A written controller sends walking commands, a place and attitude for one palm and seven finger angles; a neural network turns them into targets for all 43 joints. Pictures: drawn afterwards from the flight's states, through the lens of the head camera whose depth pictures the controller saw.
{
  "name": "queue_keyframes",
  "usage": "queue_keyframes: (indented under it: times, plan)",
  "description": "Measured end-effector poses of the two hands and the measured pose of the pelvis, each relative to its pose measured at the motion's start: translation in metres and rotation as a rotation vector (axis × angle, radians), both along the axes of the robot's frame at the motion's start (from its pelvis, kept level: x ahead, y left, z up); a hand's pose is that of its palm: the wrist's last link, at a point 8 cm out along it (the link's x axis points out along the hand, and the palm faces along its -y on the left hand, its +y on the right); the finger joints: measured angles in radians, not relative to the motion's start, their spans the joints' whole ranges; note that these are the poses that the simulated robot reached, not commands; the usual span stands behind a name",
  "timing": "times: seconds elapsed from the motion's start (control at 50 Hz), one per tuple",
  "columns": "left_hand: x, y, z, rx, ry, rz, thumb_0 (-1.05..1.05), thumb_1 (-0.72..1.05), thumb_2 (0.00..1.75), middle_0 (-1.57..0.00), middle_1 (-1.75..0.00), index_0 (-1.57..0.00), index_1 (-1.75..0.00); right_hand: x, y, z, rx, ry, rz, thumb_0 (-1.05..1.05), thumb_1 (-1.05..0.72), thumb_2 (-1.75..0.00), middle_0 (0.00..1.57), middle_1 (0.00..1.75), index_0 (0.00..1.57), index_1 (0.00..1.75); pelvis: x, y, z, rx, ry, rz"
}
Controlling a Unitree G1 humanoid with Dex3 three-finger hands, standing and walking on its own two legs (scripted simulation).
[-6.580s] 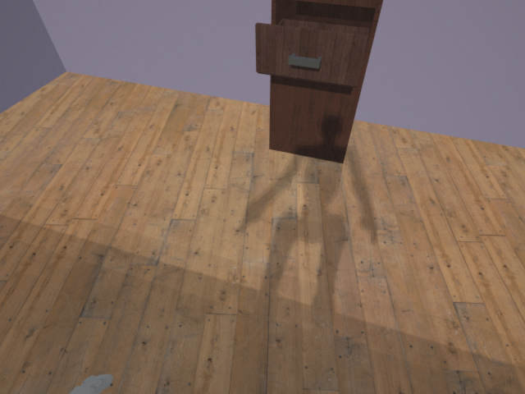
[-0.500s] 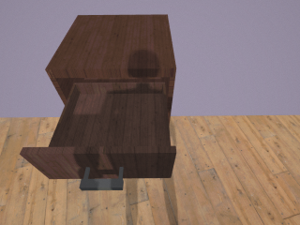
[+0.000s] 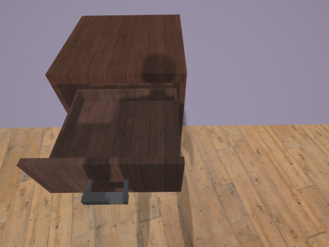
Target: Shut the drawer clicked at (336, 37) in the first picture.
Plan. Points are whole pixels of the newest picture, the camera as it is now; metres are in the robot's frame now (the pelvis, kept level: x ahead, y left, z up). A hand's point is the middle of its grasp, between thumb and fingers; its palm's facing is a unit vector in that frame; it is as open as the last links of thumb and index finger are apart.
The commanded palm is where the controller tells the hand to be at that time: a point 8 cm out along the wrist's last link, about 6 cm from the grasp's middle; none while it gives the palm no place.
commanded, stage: look again from close up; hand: left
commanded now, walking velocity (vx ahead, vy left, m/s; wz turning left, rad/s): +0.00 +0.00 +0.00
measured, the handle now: (107, 190) +0.26 +0.17 -0.05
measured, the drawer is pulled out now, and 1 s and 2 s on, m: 0.30 0.30 0.30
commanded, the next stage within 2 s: raise the hand and make a fist in 0.46 s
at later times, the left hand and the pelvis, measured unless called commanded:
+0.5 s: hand out of the picture +0.01 +0.18 -0.17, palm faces +0.00 -0.97 -0.24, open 7.4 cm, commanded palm none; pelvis -0.01 +0.00 +0.00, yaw -1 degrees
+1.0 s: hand out of the picture +0.09 +0.15 -0.03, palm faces +0.11 -0.99 -0.02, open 6.0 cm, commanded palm +0.07 +0.21 -0.03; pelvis -0.04 -0.01 -0.08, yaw +3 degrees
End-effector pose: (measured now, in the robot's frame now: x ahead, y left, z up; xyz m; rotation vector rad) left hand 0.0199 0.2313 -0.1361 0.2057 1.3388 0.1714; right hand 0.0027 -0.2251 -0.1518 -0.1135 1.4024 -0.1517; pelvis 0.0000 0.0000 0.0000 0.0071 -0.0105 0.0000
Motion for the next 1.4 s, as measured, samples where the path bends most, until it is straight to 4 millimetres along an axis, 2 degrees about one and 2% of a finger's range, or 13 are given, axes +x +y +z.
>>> queue_keyframes:
  times: [0.26,0.58,0.6,0.72,0.78,0.84,0.92,0.98,1.04,1.12,1.22,1.32,1.4]
  plan:
    - [-0.013,-0.004,-0.001,-0.005,0.022,0.002,0.01,0.90,0.89,-0.20,-0.30,-0.20,-0.30,-0.023,0.006,-0.001,0.018,0.032,-0.018,0.01,-0.91,-0.89,0.20,0.30,0.20,0.30,-0.007,-0.002,0.000,0.001,0.002,-0.007]
    - [-0.011,-0.007,-0.003,-0.006,0.014,-0.003,0.01,0.91,0.89,-0.20,-0.30,-0.20,-0.30,-0.035,0.011,-0.002,0.026,0.048,-0.034,0.01,-0.91,-0.89,0.20,0.30,0.20,0.30,-0.008,-0.003,-0.001,-0.003,0.007,-0.013]
    - [-0.002,-0.006,0.003,-0.013,-0.043,0.050,0.01,0.91,0.89,-0.20,-0.30,-0.20,-0.30,-0.030,0.009,0.000,0.019,0.012,-0.033,0.01,-0.91,-0.89,0.20,0.30,0.20,0.30,-0.009,-0.003,-0.002,-0.004,0.006,-0.011]
    - [0.108,-0.002,0.108,0.038,-0.823,0.089,0.02,0.91,0.89,-0.24,-0.34,-0.23,-0.34,0.044,-0.014,0.018,-0.070,-0.432,0.031,0.02,-0.91,-0.89,0.21,0.30,0.20,0.30,-0.013,-0.001,-0.007,0.003,0.024,0.036]
    - [0.127,-0.002,0.135,0.009,-1.063,0.086,0.01,0.91,0.89,-0.27,-0.38,-0.21,-0.35,0.094,-0.025,0.037,-0.091,-0.653,0.068,0.02,-0.91,-0.89,0.21,0.30,0.20,0.30,-0.019,-0.002,-0.016,0.007,0.066,0.032]
    - [0.111,-0.001,0.119,-0.040,-1.136,0.079,0.00,0.91,0.89,-0.21,-0.38,-0.25,-0.40,0.139,-0.033,0.061,-0.110,-0.836,0.129,0.02,-0.91,-0.89,0.20,0.30,0.20,0.30,-0.024,-0.007,-0.031,0.013,0.117,0.020]
    - [0.068,-0.020,0.102,-0.135,-1.216,-0.006,0.01,0.91,0.90,-0.26,-0.45,-0.34,-0.49,0.186,-0.032,0.080,-0.139,-0.995,0.271,0.02,-0.91,-0.90,0.20,0.30,0.20,0.30,-0.030,-0.011,-0.054,0.000,0.168,0.033]
    - [0.048,-0.031,0.104,-0.133,-1.288,-0.072,0.01,0.90,0.90,-0.35,-0.53,-0.42,-0.56,0.211,-0.021,0.076,-0.134,-1.050,0.363,0.01,-0.91,-0.90,0.20,0.30,0.20,0.30,-0.035,-0.012,-0.072,-0.015,0.198,0.054]
    - [0.046,-0.030,0.108,-0.089,-1.354,-0.083,0.02,0.90,0.90,-0.45,-0.61,-0.49,-0.63,0.224,-0.003,0.059,-0.085,-1.056,0.394,0.01,-0.91,-0.90,0.20,0.30,0.20,0.30,-0.041,-0.015,-0.087,-0.028,0.215,0.073]
    - [0.064,-0.029,0.115,-0.084,-1.388,-0.090,0.02,0.89,0.90,-0.56,-0.71,-0.58,-0.72,0.216,0.023,0.028,0.014,-1.005,0.372,0.01,-0.91,-0.90,0.20,0.30,0.20,0.30,-0.047,-0.017,-0.096,-0.039,0.232,0.085]
    - [0.089,-0.041,0.125,-0.163,-1.296,-0.179,0.02,0.90,0.90,-0.68,-0.83,-0.68,-0.83,0.177,0.038,-0.001,0.097,-0.863,0.265,0.02,-0.90,-0.89,0.21,0.30,0.20,0.30,-0.045,-0.016,-0.090,-0.035,0.240,0.076]
    - [0.089,-0.037,0.130,-0.165,-1.209,-0.142,0.02,0.89,0.90,-0.79,-0.94,-0.78,-0.94,0.139,0.024,-0.011,0.067,-0.733,0.149,0.02,-0.90,-0.89,0.21,0.30,0.21,0.30,-0.038,-0.014,-0.079,-0.021,0.235,0.059]
    - [0.078,-0.026,0.135,-0.107,-1.205,-0.082,0.02,0.90,0.90,-0.87,-1.03,-0.86,-1.03,0.127,0.002,-0.007,-0.005,-0.694,0.132,0.02,-0.90,-0.89,0.21,0.30,0.21,0.30,-0.035,-0.013,-0.076,-0.021,0.231,0.058]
